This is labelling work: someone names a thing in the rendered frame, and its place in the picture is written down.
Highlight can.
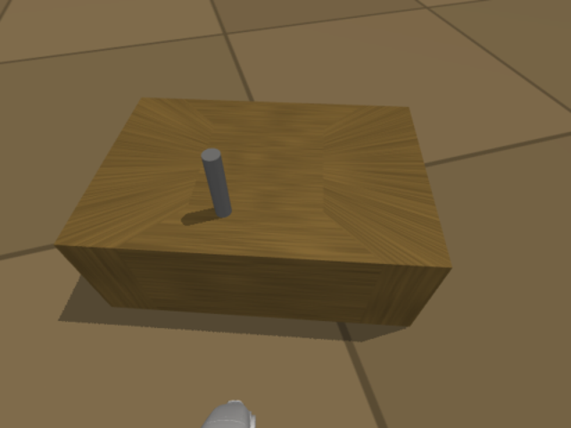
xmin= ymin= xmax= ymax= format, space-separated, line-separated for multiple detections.
xmin=201 ymin=148 xmax=232 ymax=218

